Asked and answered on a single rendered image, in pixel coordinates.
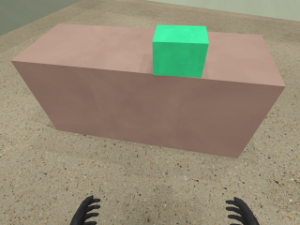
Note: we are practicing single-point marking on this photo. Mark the carton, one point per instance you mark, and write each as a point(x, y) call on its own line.
point(179, 50)

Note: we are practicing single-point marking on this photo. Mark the robot right hand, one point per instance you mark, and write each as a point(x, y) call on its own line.
point(246, 215)

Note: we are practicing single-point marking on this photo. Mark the robot left hand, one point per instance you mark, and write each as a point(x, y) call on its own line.
point(81, 214)

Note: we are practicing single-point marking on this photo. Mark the pedestal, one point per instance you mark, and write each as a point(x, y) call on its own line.
point(98, 80)

